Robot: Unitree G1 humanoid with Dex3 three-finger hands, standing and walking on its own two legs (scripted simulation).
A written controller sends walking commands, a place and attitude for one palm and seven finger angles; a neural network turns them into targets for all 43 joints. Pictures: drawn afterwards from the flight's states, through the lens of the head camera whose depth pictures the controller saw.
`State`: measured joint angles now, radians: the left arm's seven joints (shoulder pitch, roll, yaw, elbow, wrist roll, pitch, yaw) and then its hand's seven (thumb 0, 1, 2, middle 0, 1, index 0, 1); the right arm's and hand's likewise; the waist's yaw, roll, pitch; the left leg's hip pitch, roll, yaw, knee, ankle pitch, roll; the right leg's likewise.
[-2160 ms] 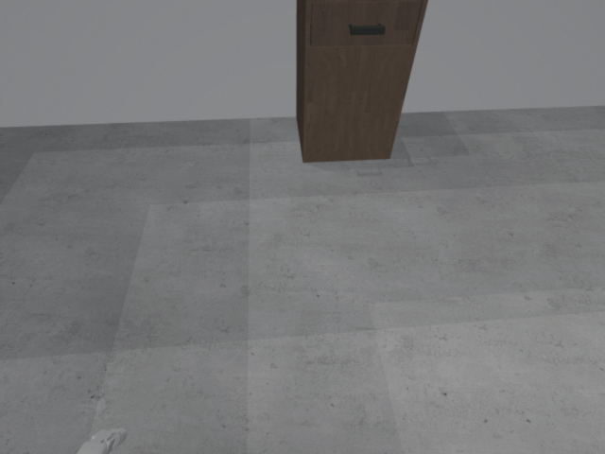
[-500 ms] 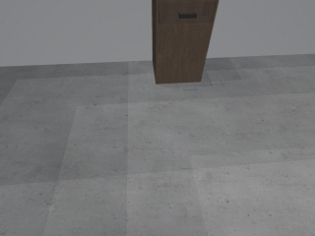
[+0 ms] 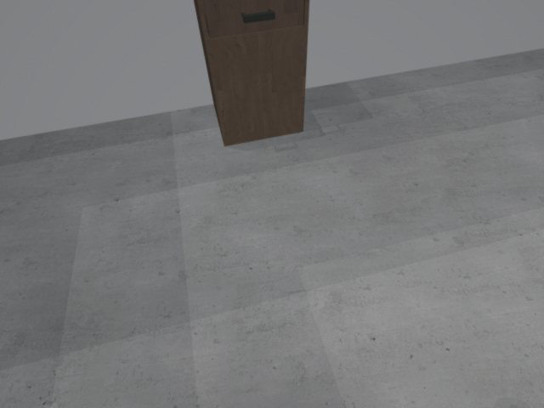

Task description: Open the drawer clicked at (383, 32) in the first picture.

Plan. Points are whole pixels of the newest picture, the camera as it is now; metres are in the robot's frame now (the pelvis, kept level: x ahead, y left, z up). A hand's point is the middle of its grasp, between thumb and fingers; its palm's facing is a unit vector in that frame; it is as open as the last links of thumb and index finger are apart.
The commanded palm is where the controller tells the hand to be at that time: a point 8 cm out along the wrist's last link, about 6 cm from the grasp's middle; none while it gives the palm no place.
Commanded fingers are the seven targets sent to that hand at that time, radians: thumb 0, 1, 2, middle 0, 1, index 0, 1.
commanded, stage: walk to a spot facing it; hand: left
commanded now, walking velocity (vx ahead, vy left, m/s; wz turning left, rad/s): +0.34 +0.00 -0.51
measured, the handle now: (257, 15) +1.56 +0.20 -0.07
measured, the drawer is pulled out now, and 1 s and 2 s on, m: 0.00 0.00 0.00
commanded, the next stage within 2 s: turn to face it in 1.98 s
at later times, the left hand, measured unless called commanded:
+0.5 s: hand (156, 385) +0.18 +0.24 -0.18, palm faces -0.12 -0.98 -0.17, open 7.4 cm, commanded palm none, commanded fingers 0.00 0.90 0.90 -0.20 -0.30 -0.20 -0.30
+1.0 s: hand (248, 211) +0.57 +0.12 -0.15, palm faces -0.51 -0.85 -0.11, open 7.4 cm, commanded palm none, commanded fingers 0.00 0.90 0.90 -0.20 -0.30 -0.20 -0.30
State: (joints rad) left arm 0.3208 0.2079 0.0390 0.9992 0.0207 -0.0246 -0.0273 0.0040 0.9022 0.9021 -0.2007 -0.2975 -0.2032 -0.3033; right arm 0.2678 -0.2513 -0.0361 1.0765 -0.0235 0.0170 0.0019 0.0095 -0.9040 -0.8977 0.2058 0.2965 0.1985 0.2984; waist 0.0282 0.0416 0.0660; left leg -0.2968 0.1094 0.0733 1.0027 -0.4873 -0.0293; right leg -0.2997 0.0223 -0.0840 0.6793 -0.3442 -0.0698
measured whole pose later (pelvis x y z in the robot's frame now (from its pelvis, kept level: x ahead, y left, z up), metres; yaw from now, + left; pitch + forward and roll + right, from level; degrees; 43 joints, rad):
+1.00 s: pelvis +0.39 +0.03 +0.02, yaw -26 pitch +0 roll -1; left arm 0.09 0.16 0.05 1.01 0.04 0.03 -0.04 0.00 0.91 0.90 -0.19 -0.30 -0.20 -0.30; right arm 0.55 -0.10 -0.02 1.15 -0.03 -0.08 -0.04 0.01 -0.91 -0.90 0.20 0.30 0.19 0.30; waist -0.09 -0.02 0.07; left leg 0.09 0.03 0.36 0.31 -0.39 0.03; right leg -0.56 -0.06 -0.13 0.79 -0.17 -0.03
